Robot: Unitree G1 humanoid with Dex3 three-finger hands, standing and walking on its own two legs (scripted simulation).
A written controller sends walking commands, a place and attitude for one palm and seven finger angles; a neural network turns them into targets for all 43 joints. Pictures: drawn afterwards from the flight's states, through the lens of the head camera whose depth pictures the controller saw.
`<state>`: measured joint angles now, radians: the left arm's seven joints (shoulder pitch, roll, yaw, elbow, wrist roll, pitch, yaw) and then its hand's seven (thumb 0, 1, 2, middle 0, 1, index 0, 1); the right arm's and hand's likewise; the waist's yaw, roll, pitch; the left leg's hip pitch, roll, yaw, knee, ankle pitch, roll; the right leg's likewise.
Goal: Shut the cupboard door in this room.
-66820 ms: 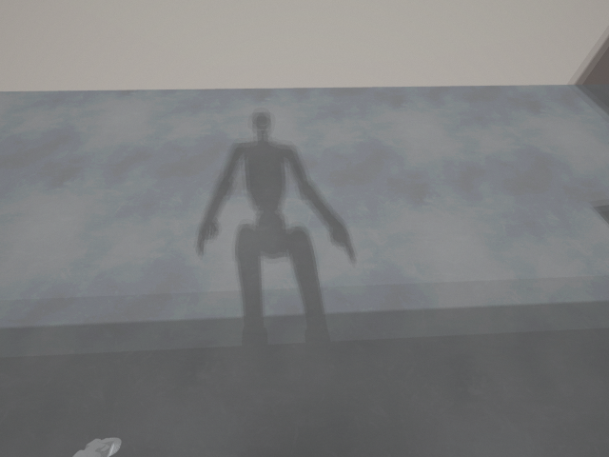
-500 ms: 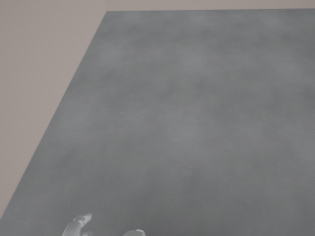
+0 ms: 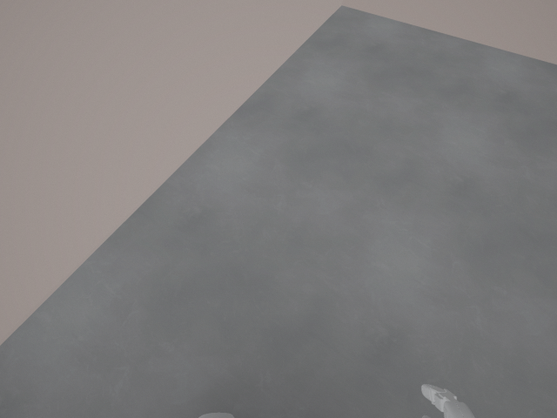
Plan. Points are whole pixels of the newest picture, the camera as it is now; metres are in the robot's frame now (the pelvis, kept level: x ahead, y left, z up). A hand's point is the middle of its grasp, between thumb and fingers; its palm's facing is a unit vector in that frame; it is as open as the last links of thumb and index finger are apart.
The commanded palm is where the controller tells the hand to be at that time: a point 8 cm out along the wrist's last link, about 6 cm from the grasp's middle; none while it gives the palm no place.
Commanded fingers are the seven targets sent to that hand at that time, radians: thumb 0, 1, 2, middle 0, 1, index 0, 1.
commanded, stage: turn to face it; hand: left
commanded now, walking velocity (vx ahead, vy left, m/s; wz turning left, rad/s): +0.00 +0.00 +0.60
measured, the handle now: out of the picture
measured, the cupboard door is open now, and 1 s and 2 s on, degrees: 55 55 55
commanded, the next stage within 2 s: none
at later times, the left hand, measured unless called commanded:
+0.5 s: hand out of the picture +0.10 +0.20 -0.13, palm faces +0.25 -0.93 -0.26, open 7.4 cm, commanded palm none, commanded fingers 0.00 0.90 0.90 -0.20 -0.30 -0.20 -0.30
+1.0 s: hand out of the picture -0.12 +0.20 -0.17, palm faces +0.60 -0.75 -0.28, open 7.4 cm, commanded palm none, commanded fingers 0.00 0.90 0.90 -0.20 -0.30 -0.20 -0.30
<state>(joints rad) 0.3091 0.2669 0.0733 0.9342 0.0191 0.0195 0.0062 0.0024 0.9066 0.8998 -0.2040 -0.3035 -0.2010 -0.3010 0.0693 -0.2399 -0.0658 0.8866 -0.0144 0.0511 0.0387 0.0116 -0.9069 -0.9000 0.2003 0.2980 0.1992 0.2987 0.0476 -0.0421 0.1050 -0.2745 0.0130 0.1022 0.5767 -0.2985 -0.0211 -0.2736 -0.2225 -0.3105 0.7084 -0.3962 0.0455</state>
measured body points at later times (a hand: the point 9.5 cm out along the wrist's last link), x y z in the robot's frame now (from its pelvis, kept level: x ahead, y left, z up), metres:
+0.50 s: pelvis +0.01 -0.02 +0.00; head +0.06 -0.03 +0.45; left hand +0.08 +0.25 -0.11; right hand +0.10 -0.26 -0.16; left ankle +0.00 +0.11 -0.72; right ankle +0.04 -0.13 -0.73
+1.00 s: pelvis +0.00 +0.00 +0.00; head +0.03 +0.05 +0.45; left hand -0.15 +0.24 -0.15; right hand +0.26 -0.13 -0.12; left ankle -0.07 +0.09 -0.72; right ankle +0.03 -0.14 -0.69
